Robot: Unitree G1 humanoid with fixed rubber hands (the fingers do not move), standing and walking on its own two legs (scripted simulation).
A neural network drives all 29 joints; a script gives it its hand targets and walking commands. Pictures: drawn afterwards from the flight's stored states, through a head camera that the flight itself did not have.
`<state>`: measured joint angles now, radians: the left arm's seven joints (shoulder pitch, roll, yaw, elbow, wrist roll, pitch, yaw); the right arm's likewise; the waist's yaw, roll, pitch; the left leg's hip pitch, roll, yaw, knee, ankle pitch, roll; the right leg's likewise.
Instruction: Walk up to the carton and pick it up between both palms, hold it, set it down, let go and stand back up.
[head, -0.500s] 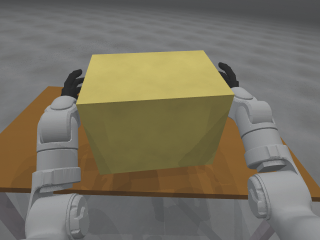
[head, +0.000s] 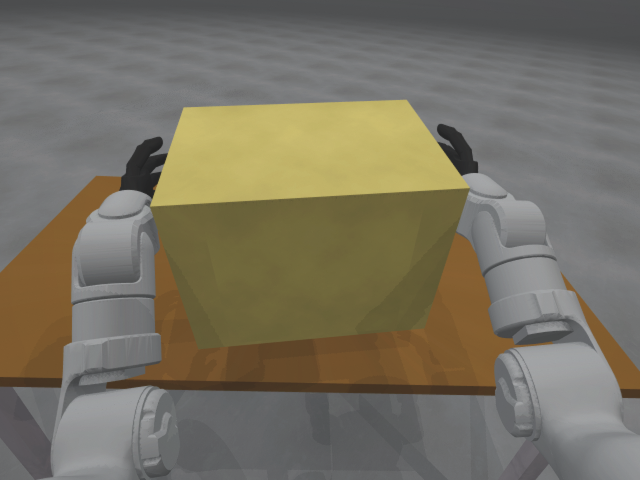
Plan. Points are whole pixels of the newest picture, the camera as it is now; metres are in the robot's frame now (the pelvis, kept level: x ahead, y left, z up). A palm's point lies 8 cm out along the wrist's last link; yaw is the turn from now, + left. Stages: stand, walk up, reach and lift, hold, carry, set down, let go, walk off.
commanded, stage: hold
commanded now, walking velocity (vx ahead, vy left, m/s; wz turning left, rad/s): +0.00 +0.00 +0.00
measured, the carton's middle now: (306, 220) +0.37 +0.00 +0.21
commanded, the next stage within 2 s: none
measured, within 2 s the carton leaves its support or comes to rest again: neither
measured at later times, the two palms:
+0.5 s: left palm (141, 202) +0.36 +0.19 +0.24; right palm (457, 182) +0.37 -0.18 +0.26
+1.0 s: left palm (143, 199) +0.36 +0.18 +0.25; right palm (459, 178) +0.37 -0.19 +0.27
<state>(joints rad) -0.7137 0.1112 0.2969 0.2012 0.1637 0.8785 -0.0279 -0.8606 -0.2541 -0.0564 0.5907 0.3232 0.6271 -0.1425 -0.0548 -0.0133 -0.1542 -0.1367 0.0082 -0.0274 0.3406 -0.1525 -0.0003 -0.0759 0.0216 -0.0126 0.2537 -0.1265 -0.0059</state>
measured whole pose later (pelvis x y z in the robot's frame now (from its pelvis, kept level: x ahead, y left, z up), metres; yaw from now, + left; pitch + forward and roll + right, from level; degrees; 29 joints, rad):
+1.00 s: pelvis +0.00 +0.00 +0.00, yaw +0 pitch -2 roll -1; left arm -0.75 0.12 0.31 0.27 0.16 0.86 -0.02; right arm -0.91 -0.26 -0.06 0.65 0.30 0.63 -0.13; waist -0.05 -0.02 -0.18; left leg -0.16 0.01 -0.04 0.33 -0.14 -0.01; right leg -0.10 0.03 0.00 0.25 -0.12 -0.01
